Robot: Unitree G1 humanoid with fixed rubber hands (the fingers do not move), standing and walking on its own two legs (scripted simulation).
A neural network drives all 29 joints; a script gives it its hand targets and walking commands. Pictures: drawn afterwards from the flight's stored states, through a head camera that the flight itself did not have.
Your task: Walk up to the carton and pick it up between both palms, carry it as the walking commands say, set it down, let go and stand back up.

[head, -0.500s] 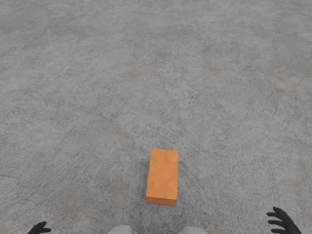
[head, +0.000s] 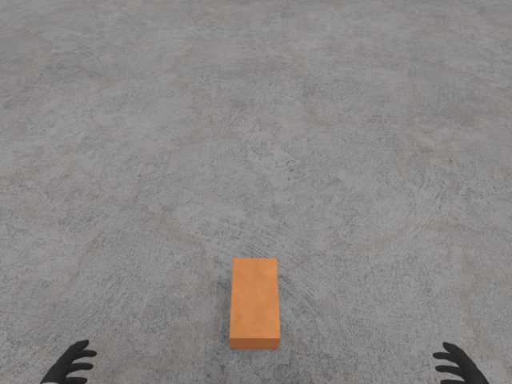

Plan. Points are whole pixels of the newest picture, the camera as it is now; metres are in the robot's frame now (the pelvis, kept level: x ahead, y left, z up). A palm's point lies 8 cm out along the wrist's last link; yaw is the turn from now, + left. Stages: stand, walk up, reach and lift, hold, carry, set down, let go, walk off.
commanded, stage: walk up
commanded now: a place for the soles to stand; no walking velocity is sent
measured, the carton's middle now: (254, 302) +0.47 +0.01 -0.70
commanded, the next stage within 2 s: stand in 1.88 s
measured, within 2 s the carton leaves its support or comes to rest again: neither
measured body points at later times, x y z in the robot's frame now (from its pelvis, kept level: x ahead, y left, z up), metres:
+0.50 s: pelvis +0.00 +0.01 +0.00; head +0.02 +0.01 +0.45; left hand +0.12 +0.33 -0.11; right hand +0.12 -0.33 -0.10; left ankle +0.00 +0.13 -0.74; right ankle +0.02 -0.12 -0.74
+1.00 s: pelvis +0.01 +0.01 +0.00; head +0.02 +0.01 +0.44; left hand +0.14 +0.34 -0.11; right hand +0.11 -0.33 -0.11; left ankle +0.00 +0.12 -0.74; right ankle +0.02 -0.12 -0.74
